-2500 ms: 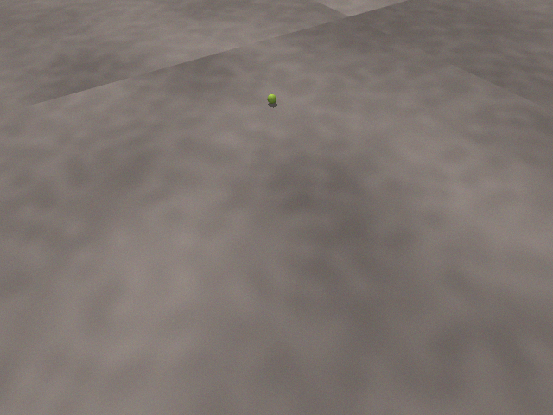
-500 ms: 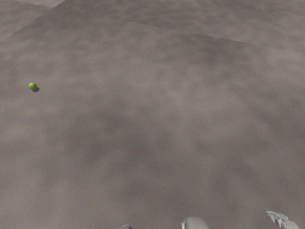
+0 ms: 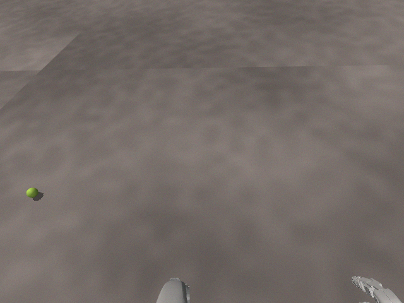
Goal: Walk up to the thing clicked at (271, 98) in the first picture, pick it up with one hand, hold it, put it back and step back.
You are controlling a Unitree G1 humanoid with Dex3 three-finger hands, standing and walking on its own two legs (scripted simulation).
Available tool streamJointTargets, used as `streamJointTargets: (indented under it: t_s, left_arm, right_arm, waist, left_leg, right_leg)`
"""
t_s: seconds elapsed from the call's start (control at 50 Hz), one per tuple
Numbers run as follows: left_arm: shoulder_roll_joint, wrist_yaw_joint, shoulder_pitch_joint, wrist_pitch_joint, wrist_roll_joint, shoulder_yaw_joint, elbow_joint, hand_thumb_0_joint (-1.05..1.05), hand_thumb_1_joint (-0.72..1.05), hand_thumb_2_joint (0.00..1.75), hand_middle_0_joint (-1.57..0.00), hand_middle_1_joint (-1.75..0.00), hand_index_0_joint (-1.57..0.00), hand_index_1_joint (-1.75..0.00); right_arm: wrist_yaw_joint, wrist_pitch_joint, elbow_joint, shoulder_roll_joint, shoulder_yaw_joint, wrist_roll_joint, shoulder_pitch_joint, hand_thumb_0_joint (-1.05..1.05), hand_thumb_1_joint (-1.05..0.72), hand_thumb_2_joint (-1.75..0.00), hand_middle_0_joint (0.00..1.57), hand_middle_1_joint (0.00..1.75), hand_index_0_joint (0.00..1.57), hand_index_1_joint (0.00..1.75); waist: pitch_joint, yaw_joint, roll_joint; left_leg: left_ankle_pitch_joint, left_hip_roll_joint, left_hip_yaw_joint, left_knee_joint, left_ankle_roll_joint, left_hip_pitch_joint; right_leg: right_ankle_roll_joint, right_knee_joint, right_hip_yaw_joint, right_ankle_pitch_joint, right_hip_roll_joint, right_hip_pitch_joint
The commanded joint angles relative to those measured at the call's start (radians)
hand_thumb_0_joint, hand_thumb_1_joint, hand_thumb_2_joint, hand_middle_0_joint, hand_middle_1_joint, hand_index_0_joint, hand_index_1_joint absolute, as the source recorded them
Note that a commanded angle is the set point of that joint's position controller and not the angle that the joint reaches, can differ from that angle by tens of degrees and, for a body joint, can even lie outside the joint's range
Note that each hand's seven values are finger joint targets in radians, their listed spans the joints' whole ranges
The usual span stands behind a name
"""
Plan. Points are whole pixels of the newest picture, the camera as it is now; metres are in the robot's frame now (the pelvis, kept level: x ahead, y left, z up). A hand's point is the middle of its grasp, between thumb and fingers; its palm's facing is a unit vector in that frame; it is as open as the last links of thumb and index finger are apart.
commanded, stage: walk up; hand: left
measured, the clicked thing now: (32, 192) +0.87 +1.18 -0.72
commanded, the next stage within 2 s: none
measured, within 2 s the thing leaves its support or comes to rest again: neither
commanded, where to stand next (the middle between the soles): +0.44 +1.27 m, yaw -40 degrees
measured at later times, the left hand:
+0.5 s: hand (28, 241) +0.31 +0.51 -0.12, palm faces -0.20 -0.78 -0.60, open 7.4 cm
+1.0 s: hand out of the picture +0.45 +0.71 -0.13, palm faces -0.35 -0.75 -0.56, open 7.4 cm
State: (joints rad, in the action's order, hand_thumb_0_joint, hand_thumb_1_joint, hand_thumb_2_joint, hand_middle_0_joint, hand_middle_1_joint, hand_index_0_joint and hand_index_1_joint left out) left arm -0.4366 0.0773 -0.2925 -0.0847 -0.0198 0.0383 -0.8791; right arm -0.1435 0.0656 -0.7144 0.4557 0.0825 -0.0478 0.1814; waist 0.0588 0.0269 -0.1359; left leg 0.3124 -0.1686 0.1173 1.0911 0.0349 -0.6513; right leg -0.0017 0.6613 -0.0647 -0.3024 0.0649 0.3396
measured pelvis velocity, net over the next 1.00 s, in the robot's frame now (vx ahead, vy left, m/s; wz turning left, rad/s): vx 0.26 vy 0.45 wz -0.34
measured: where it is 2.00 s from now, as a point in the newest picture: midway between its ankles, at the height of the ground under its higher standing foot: (49, 274)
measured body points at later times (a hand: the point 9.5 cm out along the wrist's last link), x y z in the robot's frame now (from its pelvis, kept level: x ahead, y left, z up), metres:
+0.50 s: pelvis +0.17 +0.22 -0.01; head +0.20 +0.17 +0.43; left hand +0.32 +0.55 -0.08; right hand +0.16 -0.12 -0.14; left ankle +0.16 +0.29 -0.68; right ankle +0.23 +0.11 -0.72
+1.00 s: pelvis +0.26 +0.45 -0.01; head +0.31 +0.41 +0.44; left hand +0.46 +0.75 -0.09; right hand +0.21 +0.11 -0.12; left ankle +0.30 +0.52 -0.71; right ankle +0.30 +0.34 -0.68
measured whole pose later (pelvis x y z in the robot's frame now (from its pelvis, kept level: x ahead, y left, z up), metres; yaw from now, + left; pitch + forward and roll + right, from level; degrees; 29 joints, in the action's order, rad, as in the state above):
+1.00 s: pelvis +0.26 +0.45 -0.01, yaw -19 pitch +1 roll -1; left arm -0.46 0.10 -0.29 -0.06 0.01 0.05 -0.89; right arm -0.07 0.07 -0.69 0.43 0.11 -0.09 0.27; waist 0.11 0.09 -0.06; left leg 0.43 0.00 -0.09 0.81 -0.06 -0.40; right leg -0.05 1.01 -0.09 -0.43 0.00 0.61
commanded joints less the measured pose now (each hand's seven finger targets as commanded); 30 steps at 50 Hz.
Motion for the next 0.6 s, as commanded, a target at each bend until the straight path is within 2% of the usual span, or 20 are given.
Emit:
streamJointTargets:
  t_s: [0.0,0.04,0.08,0.1,0.12,0.14,0.18,0.2,0.28,0.32,0.34,0.38,0.4,0.42,0.44,0.46,0.48,0.52,0.54,0.58]
  left_arm:
    - [-0.407,0.023,0.031,-0.034,-0.018,0.140,0.063,0.00,0.90,0.90,-0.20,-0.30,-0.20,-0.30]
    - [-0.411,0.022,0.059,-0.024,-0.015,0.140,0.056,0.00,0.90,0.90,-0.20,-0.30,-0.20,-0.30]
    - [-0.321,0.023,0.065,-0.007,-0.021,0.110,0.051,0.00,0.90,0.90,-0.20,-0.30,-0.20,-0.30]
    - [-0.200,0.026,0.041,0.001,-0.013,0.078,0.053,0.00,0.90,0.90,-0.20,-0.30,-0.20,-0.30]
    - [-0.187,0.045,0.017,0.000,0.001,0.066,0.060,0.00,0.90,0.90,-0.20,-0.30,-0.20,-0.30]
    - [-0.214,0.057,0.009,-0.009,0.011,0.055,0.027,0.00,0.90,0.90,-0.20,-0.30,-0.20,-0.30]
    - [-0.259,0.042,-0.027,-0.013,0.041,0.072,-0.043,0.00,0.90,0.90,-0.20,-0.30,-0.20,-0.30]
    - [-0.271,0.037,-0.096,-0.012,0.042,0.078,-0.075,0.00,0.90,0.90,-0.20,-0.30,-0.20,-0.30]
    - [-0.226,0.024,-0.097,-0.001,0.034,0.067,-0.080,0.00,0.90,0.90,-0.20,-0.30,-0.20,-0.30]
    - [-0.220,0.025,-0.119,0.002,0.030,0.067,-0.065,0.00,0.90,0.90,-0.20,-0.30,-0.20,-0.30]
    - [-0.220,0.028,-0.142,0.002,0.025,0.073,-0.068,0.00,0.90,0.90,-0.20,-0.30,-0.20,-0.30]
    - [-0.257,0.042,-0.320,0.004,0.017,0.109,-0.091,0.00,0.90,0.90,-0.20,-0.30,-0.20,-0.30]
    - [-0.329,0.058,-0.388,0.001,0.001,0.139,-0.080,0.00,0.90,0.90,-0.20,-0.30,-0.20,-0.30]
    - [-0.393,0.068,-0.351,0.001,-0.008,0.150,-0.030,0.00,0.90,0.90,-0.20,-0.30,-0.20,-0.30]
    - [-0.389,0.069,-0.251,0.006,0.009,0.144,0.027,0.00,0.90,0.90,-0.20,-0.30,-0.20,-0.30]
    - [-0.389,0.074,-0.154,0.002,0.019,0.143,0.068,0.00,0.90,0.90,-0.20,-0.30,-0.20,-0.30]
    - [-0.350,0.072,-0.117,-0.002,0.019,0.129,0.089,0.00,0.90,0.90,-0.20,-0.30,-0.20,-0.30]
    - [-0.324,0.062,-0.050,-0.006,0.000,0.123,0.110,0.00,0.90,0.90,-0.20,-0.30,-0.20,-0.30]
    - [-0.331,0.055,-0.039,-0.008,-0.009,0.126,0.114,0.00,0.90,0.90,-0.20,-0.30,-0.20,-0.30]
    - [-0.360,0.043,-0.014,-0.008,-0.025,0.138,0.123,0.00,0.90,0.90,-0.20,-0.30,-0.20,-0.30]
  right_arm:
    - [-0.010,-0.019,0.077,0.186,0.072,-0.001,-0.011,0.00,-0.90,-0.90,0.20,0.30,0.20,0.30]
    - [-0.004,-0.023,0.051,0.189,0.086,-0.003,0.046,0.00,-0.90,-0.90,0.20,0.30,0.20,0.30]
    - [0.019,-0.032,0.000,0.216,0.112,-0.020,0.194,0.00,-0.90,-0.90,0.20,0.30,0.20,0.30]
    - [0.034,-0.045,-0.008,0.291,0.130,-0.042,0.271,0.00,-0.90,-0.90,0.20,0.30,0.20,0.30]
    - [0.052,-0.058,0.018,0.390,0.137,-0.022,0.166,0.00,-0.90,-0.90,0.20,0.30,0.20,0.30]
    - [0.066,-0.058,0.030,0.379,0.148,-0.005,0.096,0.00,-0.90,-0.90,0.20,0.30,0.20,0.30]
    - [0.082,-0.061,0.047,0.270,0.114,-0.012,0.036,0.00,-0.90,-0.90,0.20,0.30,0.20,0.30]
    - [0.087,-0.062,0.051,0.250,0.101,-0.013,0.003,0.00,-0.90,-0.90,0.20,0.30,0.20,0.30]
    - [0.089,-0.054,0.076,0.184,0.073,-0.034,-0.011,0.00,-0.90,-0.90,0.20,0.30,0.20,0.30]
    - [0.089,-0.047,0.093,0.192,0.070,-0.036,-0.025,0.00,-0.90,-0.90,0.20,0.30,0.20,0.30]
    - [0.087,-0.041,0.105,0.178,0.066,-0.036,-0.053,0.00,-0.90,-0.90,0.20,0.30,0.20,0.30]
    - [0.075,-0.033,0.152,0.175,0.065,-0.021,-0.127,0.00,-0.90,-0.90,0.20,0.30,0.20,0.30]
    - [0.072,-0.039,0.168,0.126,0.051,-0.007,-0.102,0.00,-0.90,-0.90,0.20,0.30,0.20,0.30]
    - [0.074,-0.034,0.172,0.097,0.042,-0.010,-0.025,0.00,-0.90,-0.90,0.20,0.30,0.20,0.30]
    - [0.087,-0.014,0.149,0.200,0.076,-0.019,0.004,0.00,-0.90,-0.90,0.20,0.30,0.20,0.30]
    - [0.093,0.002,0.133,0.234,0.096,-0.025,0.000,0.00,-0.90,-0.90,0.20,0.30,0.20,0.30]
    - [0.091,-0.001,0.123,0.238,0.097,-0.027,-0.023,0.00,-0.90,-0.90,0.20,0.30,0.20,0.30]
    - [0.070,0.003,0.091,0.226,0.092,-0.029,0.024,0.00,-0.90,-0.90,0.20,0.30,0.20,0.30]
    - [0.056,0.007,0.072,0.214,0.092,-0.032,0.053,0.00,-0.90,-0.90,0.20,0.30,0.20,0.30]
    - [0.035,0.014,0.063,0.201,0.092,-0.030,0.069,0.00,-0.90,-0.90,0.20,0.30,0.20,0.30]
  waist:
    - [-0.053,0.031,0.261]
    - [-0.085,0.071,0.261]
    - [-0.132,0.177,0.100]
    - [-0.103,0.213,-0.218]
    - [-0.093,0.141,-0.296]
    - [-0.091,0.104,-0.221]
    - [-0.081,0.071,-0.107]
    - [-0.114,0.040,-0.149]
    - [-0.121,0.056,-0.092]
    - [-0.117,0.039,-0.075]
    - [-0.111,0.017,-0.028]
    - [-0.161,-0.113,0.064]
    - [-0.192,-0.165,0.190]
    - [-0.206,-0.113,0.328]
    - [-0.188,-0.081,0.153]
    - [-0.126,-0.054,0.114]
    - [-0.098,-0.046,0.075]
    - [-0.074,0.009,0.164]
    - [-0.071,0.022,0.202]
    - [-0.056,0.027,0.276]
  left_leg:
    - [-0.106,0.020,-0.108,-0.209,-0.018,0.214]
    - [-0.061,0.066,-0.160,-0.278,-0.027,0.341]
    - [0.051,0.130,-0.171,-0.416,-0.053,0.605]
    - [0.239,-0.041,0.103,-0.698,-0.075,0.602]
    - [0.223,-0.219,0.444,-0.823,-0.167,0.599]
    - [0.234,-0.229,0.462,-0.837,-0.197,0.530]
    - [0.023,-0.130,0.195,-0.708,-0.165,0.512]
    - [-0.094,-0.109,0.127,-0.642,-0.204,0.553]
    - [-0.394,-0.101,0.009,-0.603,-0.292,0.515]
    - [-0.373,-0.112,-0.010,-0.601,-0.286,0.431]
    - [-0.377,-0.077,-0.056,-0.551,-0.256,0.376]
    - [-0.473,0.005,-0.178,-0.314,-0.144,0.162]
    - [-0.303,0.066,-0.185,-0.118,-0.070,-0.022]
    - [0.231,0.135,-0.130,0.081,-0.009,-0.207]
    - [0.268,0.115,0.018,0.259,0.022,-0.173]
    - [0.227,0.069,0.058,0.362,0.027,-0.173]
    - [0.175,0.057,0.074,0.357,0.015,-0.165]
    - [0.086,0.051,0.057,0.253,-0.016,-0.079]
    - [0.067,0.055,0.027,0.202,-0.018,-0.016]
    - [0.066,0.064,-0.027,0.091,-0.022,0.074]
  right_leg:
    - [-0.185,-0.277,0.168,-0.161,0.152,0.199]
    - [-0.164,-0.206,0.144,-0.117,0.142,0.231]
    - [-0.106,0.128,0.050,-0.083,0.058,0.389]
    - [-0.062,0.437,-0.042,-0.262,-0.094,0.504]
    - [-0.067,0.606,0.054,-0.307,-0.109,0.639]
    - [-0.090,0.671,0.112,-0.228,-0.031,0.592]
    - [-0.068,0.564,0.102,-0.106,0.013,0.529]
    - [-0.058,0.517,0.079,-0.100,0.035,0.493]
    - [-0.031,0.303,-0.024,-0.102,0.029,0.323]
    - [-0.045,0.216,-0.027,-0.040,0.030,0.189]
    - [-0.052,0.126,-0.036,0.019,0.015,0.096]
    - [-0.079,-0.081,-0.032,0.196,-0.009,-0.271]
    - [-0.116,-0.159,0.117,0.163,0.074,-0.462]
    - [-0.216,-0.256,0.544,0.094,0.358,-0.522]
    - [-0.358,-0.312,0.735,-0.050,0.475,-0.344]
    - [-0.400,-0.347,0.743,-0.138,0.503,-0.217]
    - [-0.372,-0.332,0.629,-0.105,0.432,-0.154]
    - [-0.250,-0.291,0.400,-0.140,0.287,-0.035]
    - [-0.217,-0.271,0.324,-0.146,0.245,0.030]
    - [-0.196,-0.255,0.241,-0.195,0.193,0.138]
